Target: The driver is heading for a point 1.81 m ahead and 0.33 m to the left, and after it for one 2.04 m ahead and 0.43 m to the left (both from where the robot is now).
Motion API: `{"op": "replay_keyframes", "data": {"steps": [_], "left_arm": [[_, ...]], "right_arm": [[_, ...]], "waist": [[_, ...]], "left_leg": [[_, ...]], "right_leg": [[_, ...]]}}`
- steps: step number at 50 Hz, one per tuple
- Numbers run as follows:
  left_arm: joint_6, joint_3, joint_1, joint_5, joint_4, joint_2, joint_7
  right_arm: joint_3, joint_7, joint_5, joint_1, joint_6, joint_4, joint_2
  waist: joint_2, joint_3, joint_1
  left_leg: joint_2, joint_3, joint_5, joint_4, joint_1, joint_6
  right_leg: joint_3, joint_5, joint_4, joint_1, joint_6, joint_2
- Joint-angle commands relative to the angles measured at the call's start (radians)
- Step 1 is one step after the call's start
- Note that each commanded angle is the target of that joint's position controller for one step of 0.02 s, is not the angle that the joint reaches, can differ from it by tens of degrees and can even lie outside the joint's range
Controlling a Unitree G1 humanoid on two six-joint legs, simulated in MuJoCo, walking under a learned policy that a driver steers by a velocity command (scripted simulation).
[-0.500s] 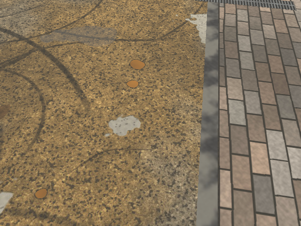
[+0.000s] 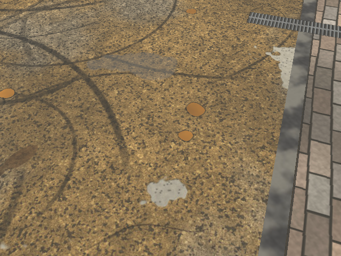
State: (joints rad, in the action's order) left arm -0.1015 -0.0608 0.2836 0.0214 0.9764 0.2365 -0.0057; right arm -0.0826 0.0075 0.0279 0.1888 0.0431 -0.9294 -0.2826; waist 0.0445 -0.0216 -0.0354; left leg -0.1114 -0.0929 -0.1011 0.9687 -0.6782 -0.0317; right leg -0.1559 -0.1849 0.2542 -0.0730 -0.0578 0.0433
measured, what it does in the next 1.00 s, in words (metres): walks ahead, turning left: left foot, then right foot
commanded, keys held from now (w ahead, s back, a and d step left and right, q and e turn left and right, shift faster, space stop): w+q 0.54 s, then w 0.08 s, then w+e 0.38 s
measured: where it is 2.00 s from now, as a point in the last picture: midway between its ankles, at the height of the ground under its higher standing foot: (154, 129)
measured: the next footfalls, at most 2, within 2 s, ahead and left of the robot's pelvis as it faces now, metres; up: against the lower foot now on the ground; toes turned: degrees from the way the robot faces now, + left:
left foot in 0.26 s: +0.31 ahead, +0.15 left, +0.00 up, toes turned +12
right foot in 0.76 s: +0.66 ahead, +0.04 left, +0.00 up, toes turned +22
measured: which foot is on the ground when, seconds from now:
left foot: up 0.00-0.24, down 0.26-0.78, up 0.80-1.00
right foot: down 0.00-0.28, up 0.30-0.74, down 0.76-1.00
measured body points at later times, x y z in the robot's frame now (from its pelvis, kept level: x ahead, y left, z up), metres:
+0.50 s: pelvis +0.29 +0.08 +0.00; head +0.32 +0.10 +0.45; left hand +0.38 +0.39 -0.10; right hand +0.42 -0.17 -0.12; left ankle +0.27 +0.14 -0.75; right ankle +0.42 -0.10 -0.67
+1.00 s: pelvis +0.59 +0.10 +0.00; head +0.62 +0.10 +0.45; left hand +0.55 +0.37 -0.12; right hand +0.83 -0.11 -0.10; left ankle +0.62 +0.29 -0.69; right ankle +0.62 +0.03 -0.75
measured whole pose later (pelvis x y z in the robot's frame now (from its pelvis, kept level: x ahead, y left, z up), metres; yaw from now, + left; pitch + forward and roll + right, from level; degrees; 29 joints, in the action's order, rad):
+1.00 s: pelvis +0.59 +0.10 +0.00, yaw +16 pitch +2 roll +0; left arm -0.08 -0.05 0.33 -0.01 0.87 0.25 -0.02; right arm -0.06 0.01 -0.01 0.15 0.09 -0.74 -0.28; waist 0.03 -0.03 -0.05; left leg -0.06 -0.07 -0.24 0.89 -0.58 0.01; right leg 0.08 -0.16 0.33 -0.19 -0.08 0.10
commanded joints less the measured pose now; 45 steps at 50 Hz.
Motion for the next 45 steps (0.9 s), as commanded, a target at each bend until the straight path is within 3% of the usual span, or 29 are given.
{"op": "replay_keyframes", "data": {"steps": [1, 5, 8, 10, 11, 12, 13, 14, 15, 16, 17, 18, 19, 20, 22, 24, 28, 32, 35, 36, 37, 38, 39, 40, 41, 42, 43, 45], "left_arm": [[-0.015, -0.026, -0.071, -0.002, -0.065, 0.146, 0.018], [0.003, -0.032, 0.009, -0.016, -0.038, 0.168, 0.031], [0.031, -0.041, 0.037, -0.028, -0.027, 0.185, 0.033], [0.047, -0.05, 0.01, -0.034, -0.041, 0.213, 0.04], [0.056, -0.054, -0.004, -0.036, -0.049, 0.227, 0.045], [0.064, -0.056, -0.023, -0.037, -0.058, 0.235, 0.048], [0.063, -0.051, -0.034, -0.036, -0.07, 0.23, 0.049], [0.043, -0.015, 0.042, 0.001, -0.112, 0.106, 0.035], [-0.006, 0.004, 0.026, -0.021, -0.144, 0.081, 0.017], [-0.041, -0.016, -0.106, -0.064, -0.171, 0.156, 0.002], [-0.058, -0.015, -0.144, -0.072, -0.183, 0.157, -0.001], [-0.06, -0.02, -0.142, -0.049, -0.168, 0.155, 0.007], [-0.05, -0.031, -0.13, -0.03, -0.16, 0.168, 0.013], [-0.034, -0.035, -0.115, -0.024, -0.16, 0.168, 0.012], [-0.011, -0.034, -0.116, -0.013, -0.17, 0.142, 0.015], [-0.002, -0.028, -0.187, -0.007, -0.198, 0.123, 0.019], [-0.008, -0.011, -0.322, -0.017, -0.239, 0.09, 0.006], [-0.023, -0.01, -0.369, -0.028, -0.259, 0.117, -0.016], [-0.032, -0.015, -0.339, -0.029, -0.257, 0.151, -0.027], [-0.034, -0.022, -0.289, -0.028, -0.245, 0.167, -0.027], [-0.036, -0.038, -0.176, -0.023, -0.209, 0.197, -0.026], [-0.035, -0.049, -0.016, -0.014, -0.178, 0.235, -0.027], [-0.026, -0.075, 0.097, -0.01, -0.156, 0.326, -0.031], [-0.018, -0.058, 0.108, -0.045, -0.14, 0.26, -0.043], [-0.014, -0.039, 0.039, -0.054, -0.16, 0.199, -0.041], [-0.006, -0.032, -0.015, -0.036, -0.182, 0.18, -0.037], [-0.001, -0.025, -0.048, -0.028, -0.19, 0.164, -0.036], [0.0, -0.015, -0.057, -0.022, -0.195, 0.145, -0.028]], "right_arm": [[-0.005, -0.014, -0.008, -0.023, 0.009, 0.056, -0.03], [0.013, -0.038, -0.011, -0.161, 0.009, 0.119, -0.004], [0.014, -0.06, -0.007, -0.209, 0.007, 0.169, -0.01], [-0.001, -0.071, -0.007, -0.174, 0.004, 0.185, -0.042], [-0.014, -0.072, -0.005, -0.112, 0.001, 0.18, -0.068], [-0.038, -0.07, 0.0, 0.009, -0.001, 0.157, -0.11], [-0.073, -0.054, 0.001, 0.174, -0.004, 0.117, -0.177], [-0.099, -0.032, 0.004, 0.239, -0.01, 0.101, -0.284], [-0.084, -0.036, -0.003, 0.235, 0.004, 0.13, -0.276], [-0.061, -0.037, -0.015, 0.224, 0.015, 0.13, -0.198], [-0.051, -0.036, -0.013, 0.167, 0.026, 0.136, -0.159], [-0.041, -0.036, -0.01, 0.09, 0.03, 0.153, -0.126], [-0.031, -0.033, -0.014, 0.039, 0.032, 0.171, -0.096], [-0.026, -0.028, -0.021, 0.02, 0.032, 0.183, -0.089], [-0.031, -0.016, -0.016, 0.031, 0.033, 0.185, -0.117], [-0.039, -0.001, -0.014, 0.063, 0.033, 0.182, -0.15], [-0.039, 0.01, -0.01, 0.113, 0.021, 0.171, -0.148], [-0.029, 0.01, -0.009, 0.178, 0.021, 0.131, -0.123], [-0.033, 0.015, -0.021, 0.191, 0.013, 0.117, -0.14], [-0.033, 0.015, -0.022, 0.177, 0.01, 0.12, -0.146], [-0.027, 0.015, -0.024, 0.165, 0.007, 0.125, -0.135], [-0.013, 0.016, -0.035, 0.16, 0.005, 0.143, -0.112], [0.005, 0.01, -0.026, 0.293, 0.022, 0.152, -0.053], [0.01, 0.005, -0.025, 0.274, 0.039, 0.153, -0.075], [-0.004, -0.001, -0.007, 0.159, 0.054, 0.179, -0.138], [0.0, -0.003, -0.007, 0.07, 0.065, 0.2, -0.134], [-0.003, -0.002, -0.023, 0.024, 0.072, 0.213, -0.126], [-0.007, 0.001, -0.044, 0.037, 0.072, 0.22, -0.108]], "waist": [[-0.098, -0.036, 0.025], [-0.068, -0.081, -0.028], [-0.075, -0.087, -0.026], [-0.112, -0.037, 0.016], [-0.134, 0.007, 0.058], [-0.134, 0.073, 0.128], [-0.088, 0.157, 0.211], [0.157, 0.248, 0.146], [0.166, 0.382, 0.123], [0.069, 0.291, 0.168], [0.021, 0.184, 0.141], [-0.048, 0.115, 0.091], [-0.045, 0.083, 0.054], [-0.031, 0.074, 0.03], [-0.023, 0.057, 0.015], [-0.015, 0.029, 0.031], [0.034, 0.009, 0.09], [0.052, 0.003, 0.12], [0.08, -0.008, 0.1], [0.084, 0.012, 0.068], [0.065, 0.086, 0.013], [0.002, 0.227, -0.05], [-0.262, 0.358, -0.019], [-0.324, 0.345, -0.031], [-0.216, 0.182, -0.043], [-0.116, 0.102, -0.039], [-0.066, 0.031, -0.019], [-0.103, 0.038, 0.025]], "left_leg": [[-0.012, 0.016, 0.166, -0.147, 0.014, 0.008], [0.001, 0.088, 0.193, -0.294, -0.013, -0.007], [0.024, 0.13, 0.083, -0.342, -0.043, -0.035], [0.081, 0.189, -0.019, -0.343, 0.06, -0.069], [0.118, 0.215, -0.071, -0.332, 0.152, -0.09], [0.157, 0.226, -0.071, -0.361, 0.315, -0.12], [0.16, 0.158, -0.026, -0.435, 0.592, -0.163], [-0.088, -0.287, -0.071, -0.454, 0.95, -0.303], [-0.235, -0.756, -0.216, -0.643, 1.114, -0.438], [-0.205, -0.641, -0.184, -0.686, 1.07, -0.367], [-0.165, -0.492, -0.111, -0.684, 0.936, -0.323], [-0.12, -0.379, -0.011, -0.69, 0.779, -0.29], [-0.087, -0.304, 0.075, -0.709, 0.663, -0.273], [-0.067, -0.275, 0.116, -0.73, 0.591, -0.269], [-0.049, -0.225, 0.191, -0.752, 0.51, -0.272], [-0.023, -0.179, 0.212, -0.763, 0.462, -0.258], [0.034, -0.125, 0.083, -0.749, 0.413, -0.192], [-0.028, -0.174, 0.027, -0.7, 0.531, -0.177], [-0.097, -0.196, 0.182, -0.636, 0.667, -0.161], [-0.088, -0.174, 0.342, -0.576, 0.692, -0.145], [-0.04, -0.125, 0.508, -0.438, 0.698, -0.124], [0.012, -0.073, 0.42, -0.196, 0.588, -0.094], [0.163, 0.016, 0.026, 0.175, 0.226, -0.002], [0.189, -0.026, -0.44, 0.293, 0.012, 0.01], [0.125, -0.054, -0.385, 0.344, -0.091, -0.004], [0.089, -0.033, -0.307, 0.308, -0.081, -0.013], [0.064, -0.016, -0.262, 0.23, -0.066, -0.01], [0.033, -0.008, -0.205, 0.099, 0.033, 0.006]], "right_leg": [[0.063, 0.232, -0.162, -0.059, -0.098, -0.261], [-0.003, 0.287, -0.148, 0.056, -0.091, -0.293], [-0.032, 0.451, -0.065, 0.187, -0.082, -0.334], [-0.06, 0.775, 0.053, 0.221, -0.061, -0.34], [-0.069, 0.926, 0.159, 0.221, -0.05, -0.337], [-0.081, 0.976, 0.329, 0.181, -0.031, -0.317], [-0.09, 0.816, 0.58, 0.023, 0.01, -0.273], [-0.07, 0.054, 0.947, -0.392, 0.071, -0.131], [0.163, -0.427, 1.151, -0.63, 0.081, 0.023], [0.251, -0.357, 1.167, -0.74, 0.05, -0.044], [0.243, -0.262, 1.092, -0.748, 0.028, -0.092], [0.238, -0.2, 0.996, -0.684, 0.032, -0.132], [0.238, -0.16, 0.923, -0.605, 0.043, -0.157], [0.239, -0.137, 0.887, -0.547, 0.056, -0.167], [0.218, -0.102, 0.791, -0.517, 0.091, -0.164], [0.2, 0.003, 0.654, -0.53, 0.12, -0.145], [0.184, 0.268, 0.348, -0.446, 0.124, -0.083], [0.2, 0.313, 0.252, -0.443, 0.09, -0.083], [0.182, 0.178, 0.237, -0.466, 0.03, -0.083], [0.156, 0.139, 0.218, -0.405, 0.003, -0.061], [0.137, 0.152, 0.202, -0.259, -0.032, -0.038], [0.269, 0.201, 0.242, -0.003, -0.093, -0.14], [0.699, 0.063, 0.185, 0.357, -0.269, -0.344], [0.967, -0.179, 0.029, 0.43, -0.301, -0.39], [0.876, -0.278, 0.017, 0.322, -0.247, -0.367], [0.759, -0.222, 0.003, 0.189, -0.216, -0.323], [0.673, -0.113, -0.016, 0.071, -0.208, -0.285], [0.586, 0.059, -0.039, -0.019, -0.196, -0.229]]}}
